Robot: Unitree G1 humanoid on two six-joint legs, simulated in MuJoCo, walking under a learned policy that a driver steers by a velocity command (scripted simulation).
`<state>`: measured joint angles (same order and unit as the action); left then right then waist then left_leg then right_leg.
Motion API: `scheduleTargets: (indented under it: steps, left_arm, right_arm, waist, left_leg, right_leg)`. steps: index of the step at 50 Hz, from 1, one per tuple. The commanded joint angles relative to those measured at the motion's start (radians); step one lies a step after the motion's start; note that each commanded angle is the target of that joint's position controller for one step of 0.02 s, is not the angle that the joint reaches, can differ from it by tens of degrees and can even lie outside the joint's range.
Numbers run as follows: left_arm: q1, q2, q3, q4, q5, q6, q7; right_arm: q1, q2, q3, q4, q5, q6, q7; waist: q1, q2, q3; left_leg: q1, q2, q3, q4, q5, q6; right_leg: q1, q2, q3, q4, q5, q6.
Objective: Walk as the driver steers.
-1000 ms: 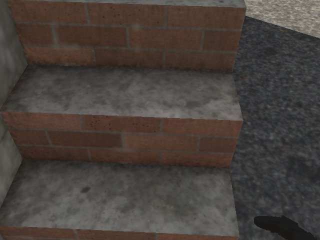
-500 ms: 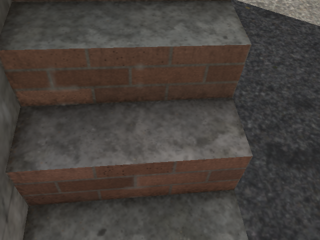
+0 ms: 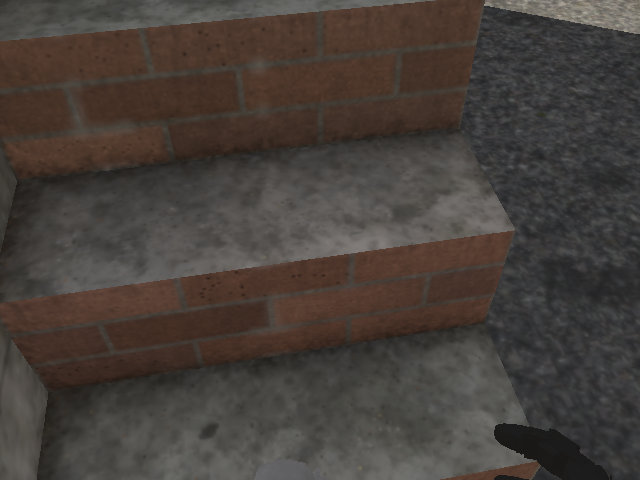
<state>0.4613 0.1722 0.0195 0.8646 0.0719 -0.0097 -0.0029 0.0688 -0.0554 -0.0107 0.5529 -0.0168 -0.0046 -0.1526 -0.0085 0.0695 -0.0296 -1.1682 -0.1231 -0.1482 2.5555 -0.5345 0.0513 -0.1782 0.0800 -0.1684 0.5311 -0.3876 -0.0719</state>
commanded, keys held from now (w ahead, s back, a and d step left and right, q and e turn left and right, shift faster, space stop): w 1.00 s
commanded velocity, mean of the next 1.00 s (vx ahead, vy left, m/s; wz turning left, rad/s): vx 0.41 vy -0.10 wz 0.00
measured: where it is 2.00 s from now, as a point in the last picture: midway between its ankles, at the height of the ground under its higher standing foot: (408, 426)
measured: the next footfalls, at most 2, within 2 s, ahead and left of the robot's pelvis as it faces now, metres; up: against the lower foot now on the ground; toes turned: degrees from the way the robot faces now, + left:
left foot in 0.24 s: +0.10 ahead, +0.19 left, +0.22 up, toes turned +13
right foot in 0.66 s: +0.05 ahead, -0.14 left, +0.21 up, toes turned +15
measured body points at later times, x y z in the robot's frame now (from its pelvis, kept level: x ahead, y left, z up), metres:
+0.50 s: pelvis +0.04 +0.05 +0.13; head +0.05 +0.08 +0.58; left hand +0.13 +0.28 +0.00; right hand +0.15 -0.20 +0.02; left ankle +0.06 +0.17 -0.51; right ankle +0.04 -0.12 -0.33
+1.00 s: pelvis +0.01 -0.02 +0.05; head +0.06 +0.02 +0.50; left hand +0.08 +0.25 -0.08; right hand +0.26 -0.20 -0.01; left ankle -0.16 +0.05 -0.70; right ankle +0.01 -0.16 -0.50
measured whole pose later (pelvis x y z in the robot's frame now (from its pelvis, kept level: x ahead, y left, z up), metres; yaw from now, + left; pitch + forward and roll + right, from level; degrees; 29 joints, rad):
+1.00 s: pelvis +0.01 -0.02 +0.05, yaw +4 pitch +8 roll -8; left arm 0.32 0.24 0.09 0.67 0.06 0.00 0.04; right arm -0.01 -0.11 -0.03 0.62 -0.06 -0.07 -0.02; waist -0.01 0.08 -0.02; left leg 0.05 0.12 0.01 0.08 0.06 0.09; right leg -0.86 0.25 0.00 1.55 -0.83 -0.05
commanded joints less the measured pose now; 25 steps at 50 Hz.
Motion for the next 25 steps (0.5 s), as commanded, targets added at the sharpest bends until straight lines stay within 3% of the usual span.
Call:
scheduleTargets:
  steps: [1, 2, 3, 4, 5, 7, 8, 9, 10, 11, 12, 13, 14, 15, 16, 17, 18, 19, 20, 21, 22, 23, 24, 25]
  left_arm:
    - [0.06, 0.178, 0.063, -0.138, -0.029, -0.076, 0.072]
    - [0.063, 0.197, 0.068, -0.128, -0.026, -0.088, 0.079]
    - [0.074, 0.192, 0.067, -0.111, -0.032, -0.094, 0.079]
    - [0.068, 0.196, 0.068, -0.092, -0.03, -0.098, 0.072]
    - [0.082, 0.19, 0.07, -0.081, -0.035, -0.091, 0.071]
    - [0.103, 0.188, 0.074, -0.053, -0.037, -0.084, 0.069]
    - [0.008, 0.187, 0.068, -0.081, -0.082, -0.071, 0.063]
    - [-0.042, 0.175, 0.066, -0.093, -0.086, -0.059, 0.063]
    - [-0.049, 0.25, 0.082, -0.1, -0.111, -0.039, 0.056]
    - [-0.006, 0.278, 0.09, -0.084, -0.1, -0.03, 0.059]
    - [-0.01, 0.284, 0.075, -0.065, -0.129, -0.041, 0.04]
    - [-0.175, 0.273, 0.079, -0.152, -0.172, -0.051, -0.02]
    - [-0.222, 0.18, 0.077, -0.143, -0.148, -0.071, -0.068]
    - [-0.128, 0.114, 0.068, -0.09, -0.08, -0.08, -0.073]
    - [-0.145, 0.05, 0.042, -0.131, -0.06, -0.067, -0.084]
    - [-0.13, 0.011, 0.029, -0.151, -0.045, -0.045, -0.082]
    - [-0.138, 0.013, 0.025, -0.166, -0.003, -0.035, -0.086]
    - [-0.109, 0.023, 0.027, -0.163, 0.017, -0.014, -0.09]
    - [-0.04, 0.042, 0.027, -0.133, -0.002, 0.004, -0.09]
    - [-0.021, 0.061, 0.029, -0.129, -0.013, 0.027, -0.089]
    - [-0.025, 0.067, 0.027, -0.133, -0.02, 0.039, -0.074]
    - [-0.035, 0.065, 0.026, -0.137, -0.026, 0.049, -0.066]
    - [-0.069, 0.057, 0.027, -0.156, -0.006, 0.067, -0.065]
    - [-0.026, 0.059, 0.03, -0.169, -0.006, 0.079, -0.044]
  right_arm:
    - [-0.317, -0.142, -0.021, -0.129, -0.026, -0.01, 0.092]
    - [-0.311, -0.112, -0.012, -0.114, -0.025, 0.0, 0.107]
    - [-0.313, -0.078, -0.003, -0.109, -0.018, 0.012, 0.113]
    - [-0.305, -0.054, 0.007, -0.111, -0.009, 0.021, 0.109]
    - [-0.296, -0.036, 0.019, -0.127, -0.018, 0.026, 0.096]
    - [-0.301, -0.017, 0.042, -0.168, -0.004, 0.034, 0.093]
    - [-0.234, -0.078, 0.022, -0.168, -0.005, 0.03, 0.093]
    - [-0.207, -0.095, 0.022, -0.168, 0.004, 0.03, 0.098]
    - [-0.175, -0.088, 0.032, -0.158, 0.048, 0.052, 0.096]
    - [-0.041, -0.088, 0.011, -0.097, 0.071, 0.069, 0.08]
    - [0.172, -0.106, -0.006, 0.004, 0.071, 0.063, 0.073]
    - [0.399, -0.278, -0.067, 0.044, 0.021, 0.065, 0.03]
    - [0.476, -0.405, -0.112, 0.107, -0.012, 0.072, -0.005]
    - [0.378, -0.391, -0.106, 0.127, 0.001, 0.063, 0.002]
    - [0.239, -0.334, -0.098, 0.118, -0.004, 0.053, 0.0]
    - [0.105, -0.265, -0.087, 0.126, -0.007, 0.036, -0.013]
    - [0.046, -0.191, -0.068, 0.131, -0.009, 0.031, -0.01]
    - [-0.026, -0.152, -0.054, 0.138, -0.007, 0.024, -0.001]
    - [-0.049, -0.136, -0.044, 0.152, -0.007, 0.008, 0.018]
    - [-0.069, -0.141, -0.045, 0.149, -0.005, -0.003, 0.021]
    - [-0.085, -0.157, -0.05, 0.149, -0.007, -0.013, 0.028]
    - [-0.08, -0.165, -0.05, 0.149, -0.011, -0.02, 0.032]
    - [-0.089, -0.181, -0.052, 0.139, -0.01, -0.018, 0.02]
    - [-0.092, -0.155, -0.036, 0.132, -0.027, -0.017, 0.017]
  waist:
    - [0.083, 0.01, 0.153]
    - [0.093, 0.05, 0.168]
    - [0.089, 0.061, 0.159]
    - [0.079, 0.03, 0.153]
    - [0.076, -0.015, 0.152]
    - [0.072, -0.096, 0.144]
    - [0.04, -0.166, 0.175]
    - [0.023, -0.166, 0.144]
    - [0.012, -0.2, 0.067]
    - [-0.016, -0.254, -0.069]
    - [-0.127, -0.214, -0.231]
    - [-0.275, 0.0, -0.32]
    - [-0.263, 0.245, -0.452]
    - [-0.168, 0.197, -0.407]
    - [-0.046, 0.09, -0.278]
    - [0.052, 0.031, -0.139]
    - [0.095, -0.019, -0.082]
    - [0.154, -0.041, -0.052]
    - [0.181, -0.06, -0.031]
    - [0.199, -0.06, -0.013]
    - [0.196, -0.02, 0.005]
    - [0.196, -0.024, 0.034]
    - [0.211, -0.047, 0.037]
    - [0.235, 0.006, 0.052]
  left_leg:
    - [-0.55, 0.11, -0.107, -0.008, 0.147, 0.001]
    - [-0.502, 0.117, -0.057, -0.077, 0.145, -0.005]
    - [-0.433, 0.141, 0.001, -0.123, 0.126, -0.002]
    - [-0.393, 0.156, 0.059, -0.127, 0.088, 0.003]
    - [-0.375, 0.184, 0.036, -0.143, 0.012, 0.026]
    - [-0.332, 0.215, 0.103, -0.306, -0.04, 0.042]
    - [-0.17, 0.236, 0.148, -0.584, -0.15, 0.034]
    - [0.04, 0.261, 0.188, -0.913, -0.106, 0.036]
    - [0.39, 0.186, 0.257, -1.259, -0.406, 0.068]
    - [0.587, 0.098, 0.292, -1.237, -0.392, 0.077]
    - [0.83, -0.019, 0.341, -1.377, -0.136, 0.056]
    - [1.008, 0.169, -0.192, -1.728, -0.18, 0.106]
    - [1.204, 0.382, -0.818, -2.113, -0.31, 0.181]
    - [1.117, 0.412, -0.888, -2.127, -0.248, 0.204]
    - [1.004, 0.381, -0.562, -1.929, -0.158, 0.109]
    - [0.902, 0.345, -0.321, -1.629, 0.037, 0.146]
    - [0.821, 0.318, -0.189, -1.576, 0.089, 0.126]
    - [0.742, 0.313, -0.101, -1.586, 0.063, 0.098]
    - [0.673, 0.325, -0.045, -1.603, 0.054, 0.076]
    - [0.561, 0.342, -0.033, -1.643, -0.005, 0.07]
    - [0.514, 0.361, -0.043, -1.692, -0.049, 0.079]
    - [0.48, 0.374, -0.033, -1.715, -0.078, 0.07]
    - [0.462, 0.38, -0.011, -1.718, -0.097, 0.064]
    - [0.449, 0.347, 0.077, -1.717, -0.09, 0.055]
  right_leg:
    - [0.354, -0.524, 0.613, -0.383, -0.05, -0.189]
    - [0.318, -0.485, 0.528, -0.365, 0.022, -0.167]
    - [0.267, -0.458, 0.475, -0.37, 0.056, -0.161]
    - [0.229, -0.439, 0.431, -0.387, 0.087, -0.171]
    - [0.208, -0.423, 0.401, -0.363, 0.155, -0.161]
    - [0.199, -0.387, 0.331, -0.418, 0.146, -0.147]
    - [0.141, -0.307, 0.221, -0.45, 0.392, -0.163]
    - [0.08, -0.253, 0.14, -0.49, 0.467, -0.138]
    - [-0.03, -0.236, 0.094, -0.51, 0.73, -0.156]
    - [0.035, -0.265, 0.122, -0.382, 1.184, -0.172]
    - [0.061, -0.255, 0.043, -0.17, 1.592, -0.143]
    - [-0.151, -0.16, 0.068, 0.207, 1.445, -0.048]
    - [-0.351, 0.013, 0.248, 0.519, 0.384, 0.009]
    - [-0.412, 0.073, 0.47, 0.948, 0.246, 0.07]
    - [-0.524, 0.101, 0.522, 1.155, 0.256, 0.105]
    - [-0.674, 0.119, 0.534, 1.263, 0.278, 0.106]
    - [-0.725, 0.108, 0.506, 1.338, 0.291, 0.097]
    - [-0.738, 0.109, 0.476, 1.392, 0.292, 0.102]
    - [-0.72, 0.115, 0.443, 1.422, 0.287, 0.113]
    - [-0.67, 0.115, 0.408, 1.446, 0.32, 0.111]
    - [-0.688, 0.119, 0.386, 1.539, 0.294, 0.106]
    - [-0.693, 0.106, 0.397, 1.516, 0.302, 0.102]
    - [-0.685, 0.103, 0.384, 1.502, 0.339, 0.095]
    - [-0.656, 0.107, 0.341, 1.463, 0.35, 0.104]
